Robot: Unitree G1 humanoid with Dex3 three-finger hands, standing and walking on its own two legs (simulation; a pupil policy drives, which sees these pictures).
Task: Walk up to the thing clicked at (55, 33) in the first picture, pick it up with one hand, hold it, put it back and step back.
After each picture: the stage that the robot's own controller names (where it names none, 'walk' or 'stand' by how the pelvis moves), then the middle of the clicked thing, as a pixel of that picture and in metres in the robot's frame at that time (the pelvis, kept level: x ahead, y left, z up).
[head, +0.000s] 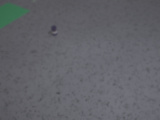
stand; (54, 30) +1.66 +0.42 -0.72
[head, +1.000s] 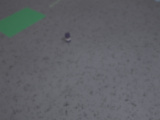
walk; (67, 37) +1.56 +0.37 -0.72
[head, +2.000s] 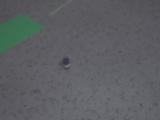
walk; (66, 63) +1.04 +0.27 -0.72
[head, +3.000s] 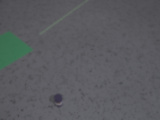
walk; (58, 100) +0.66 +0.23 -0.70
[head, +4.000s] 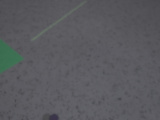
walk; out of the picture +0.49 +0.16 -0.71
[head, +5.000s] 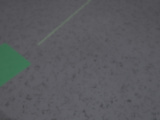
stand; out of the picture +0.43 +0.22 -0.72
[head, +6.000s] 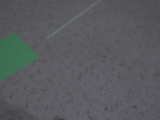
stand; out of the picture +0.41 +0.14 -0.71
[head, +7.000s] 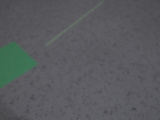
stand; out of the picture +0.42 +0.19 -0.72
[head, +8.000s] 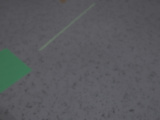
stand; out of the picture +0.38 +0.20 -0.72
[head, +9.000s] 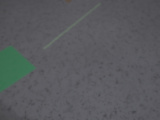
stand; out of the picture +0.39 +0.19 -0.73
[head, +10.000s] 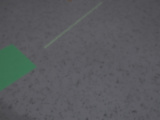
stand; out of the picture +0.39 +0.18 -0.73
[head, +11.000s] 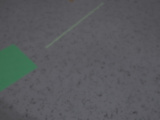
stand; out of the picture +0.39 +0.18 -0.73
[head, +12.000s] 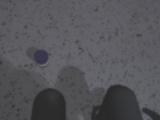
go down; (42, 59) +0.48 +0.17 -0.39
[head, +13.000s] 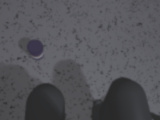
go down; (36, 50) +0.50 +0.17 -0.32
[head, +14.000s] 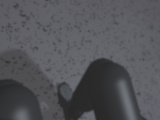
close in; out of the picture +0.50 +0.22 -0.24
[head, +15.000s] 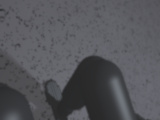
close; out of the picture +0.49 +0.24 -0.24
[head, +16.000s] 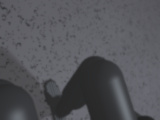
lift; out of the picture +0.46 +0.22 -0.25
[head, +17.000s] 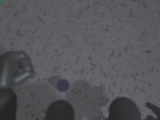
lift; (63, 86) +0.41 +0.12 -0.44
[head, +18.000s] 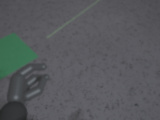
close; out of the picture +0.36 +0.12 -0.67
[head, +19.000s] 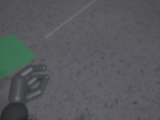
hold; out of the picture +0.37 +0.15 -0.68
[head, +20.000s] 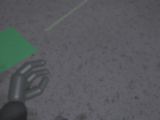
stand; out of the picture +0.38 +0.13 -0.66
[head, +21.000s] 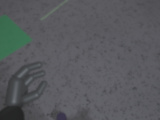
crouch; (62, 119) +0.37 +0.14 -0.63
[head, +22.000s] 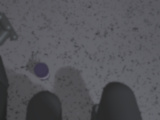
crouch; (42, 72) +0.44 +0.14 -0.36
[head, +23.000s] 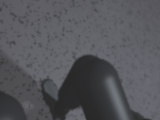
lower; out of the picture +0.43 +0.20 -0.25
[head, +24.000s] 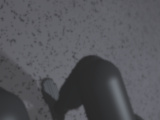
lower; out of the picture +0.43 +0.21 -0.25
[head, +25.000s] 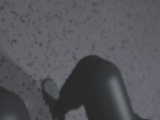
lower; out of the picture +0.43 +0.21 -0.25
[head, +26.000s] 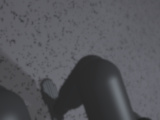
lower; out of the picture +0.43 +0.21 -0.25
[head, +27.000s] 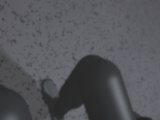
loosen; out of the picture +0.43 +0.21 -0.25
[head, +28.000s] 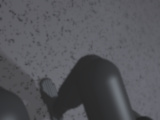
withdraw; out of the picture +0.39 +0.19 -0.24
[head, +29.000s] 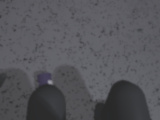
walk; (45, 86) +0.35 +0.14 -0.35
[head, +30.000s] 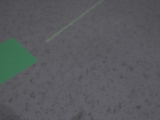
stand; out of the picture +0.26 +0.15 -0.68
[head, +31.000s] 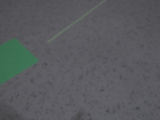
stand; out of the picture +0.26 +0.18 -0.69
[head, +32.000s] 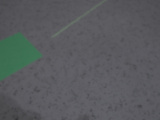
stand; out of the picture +0.26 +0.19 -0.70
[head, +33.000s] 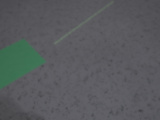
walk; out of the picture +0.26 +0.20 -0.75
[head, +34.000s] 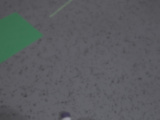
walk; out of the picture +0.36 +0.12 -0.72
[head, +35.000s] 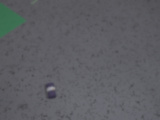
walk; (51, 90) +0.58 +0.25 -0.72
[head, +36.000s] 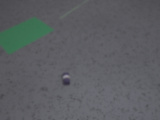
stand; (66, 78) +0.92 +0.27 -0.73
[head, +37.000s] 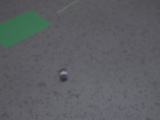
stand; (63, 75) +0.93 +0.24 -0.75
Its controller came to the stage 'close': yes
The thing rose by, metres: 0.01
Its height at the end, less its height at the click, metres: -0.02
